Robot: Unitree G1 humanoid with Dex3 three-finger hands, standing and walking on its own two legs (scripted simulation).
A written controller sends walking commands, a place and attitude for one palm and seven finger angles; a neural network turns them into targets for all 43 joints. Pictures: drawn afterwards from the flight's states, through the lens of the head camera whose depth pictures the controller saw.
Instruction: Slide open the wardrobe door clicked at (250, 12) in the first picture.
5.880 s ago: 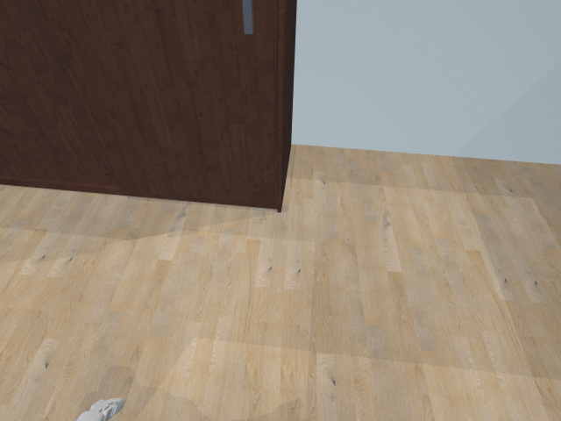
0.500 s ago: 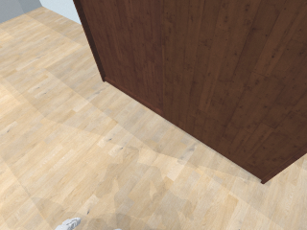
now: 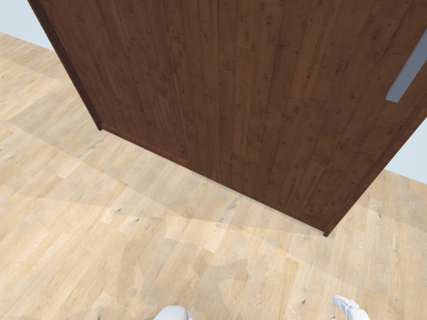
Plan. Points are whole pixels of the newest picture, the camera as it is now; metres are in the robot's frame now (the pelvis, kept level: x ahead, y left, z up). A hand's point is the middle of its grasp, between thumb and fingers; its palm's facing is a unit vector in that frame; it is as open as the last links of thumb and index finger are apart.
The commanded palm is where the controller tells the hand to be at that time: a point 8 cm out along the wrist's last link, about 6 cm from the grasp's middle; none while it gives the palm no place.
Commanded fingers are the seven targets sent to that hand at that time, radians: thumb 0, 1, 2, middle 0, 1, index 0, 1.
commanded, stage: turn to face it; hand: right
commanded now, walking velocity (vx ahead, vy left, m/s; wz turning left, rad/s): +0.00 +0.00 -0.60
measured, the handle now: out of the picture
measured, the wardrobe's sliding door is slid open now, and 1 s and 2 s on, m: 0.00 0.00 0.00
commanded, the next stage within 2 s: take the last steps up to it in 0.50 s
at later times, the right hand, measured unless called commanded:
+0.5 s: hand out of the picture -0.03 -0.14 -0.15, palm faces +0.32 +0.90 -0.29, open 7.4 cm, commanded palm none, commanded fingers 0.00 -0.90 -0.90 0.20 0.30 0.20 0.30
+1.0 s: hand out of the picture -0.09 -0.20 -0.18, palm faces +0.41 +0.90 -0.17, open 7.4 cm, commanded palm none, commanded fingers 0.00 -0.90 -0.90 0.20 0.30 0.20 0.30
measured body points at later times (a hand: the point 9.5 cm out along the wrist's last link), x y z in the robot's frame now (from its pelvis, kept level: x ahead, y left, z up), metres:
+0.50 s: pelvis -0.03 +0.07 +0.00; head -0.01 +0.09 +0.45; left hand +0.09 +0.32 -0.16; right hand -0.05 -0.19 -0.13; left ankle -0.01 +0.17 -0.75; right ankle -0.09 -0.10 -0.66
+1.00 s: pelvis -0.03 -0.01 +0.00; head -0.05 -0.03 +0.45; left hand +0.07 +0.21 -0.13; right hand -0.11 -0.25 -0.16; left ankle +0.04 +0.13 -0.66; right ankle -0.11 -0.07 -0.75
